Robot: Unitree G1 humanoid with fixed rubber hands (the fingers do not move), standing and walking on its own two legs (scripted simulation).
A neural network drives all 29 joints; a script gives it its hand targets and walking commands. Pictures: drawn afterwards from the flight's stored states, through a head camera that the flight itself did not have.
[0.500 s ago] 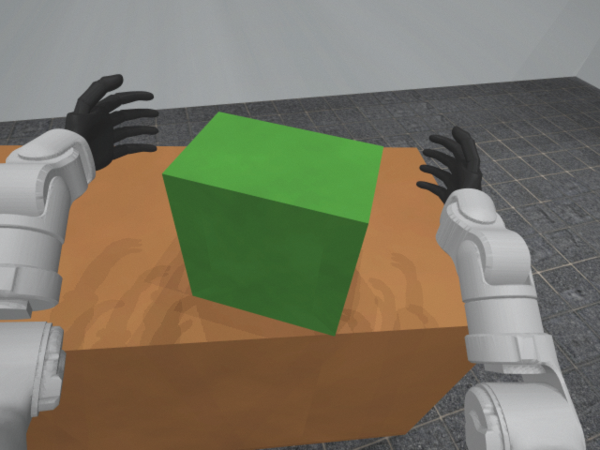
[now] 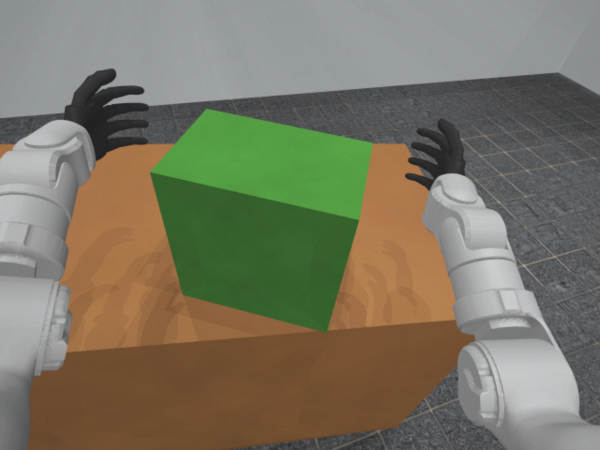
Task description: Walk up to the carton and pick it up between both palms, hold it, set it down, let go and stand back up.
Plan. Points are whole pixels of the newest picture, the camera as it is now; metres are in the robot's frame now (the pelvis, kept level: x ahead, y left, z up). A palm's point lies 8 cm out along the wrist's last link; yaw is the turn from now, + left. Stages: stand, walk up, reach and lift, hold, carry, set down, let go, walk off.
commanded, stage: reach and lift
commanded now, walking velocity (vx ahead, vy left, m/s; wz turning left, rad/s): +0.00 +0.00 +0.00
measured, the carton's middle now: (269, 225) +0.45 -0.01 +0.06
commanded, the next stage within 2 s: none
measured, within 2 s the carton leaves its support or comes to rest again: neither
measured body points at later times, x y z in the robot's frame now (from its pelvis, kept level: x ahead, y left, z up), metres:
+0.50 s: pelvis +0.01 +0.00 +0.00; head +0.05 +0.03 +0.45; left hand +0.50 +0.18 +0.13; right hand +0.41 -0.23 +0.10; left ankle -0.01 +0.11 -0.74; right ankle +0.03 -0.13 -0.74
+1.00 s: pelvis +0.01 +0.00 +0.00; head +0.04 +0.04 +0.45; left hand +0.48 +0.18 +0.11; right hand +0.40 -0.21 +0.10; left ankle -0.01 +0.11 -0.74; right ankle +0.03 -0.13 -0.74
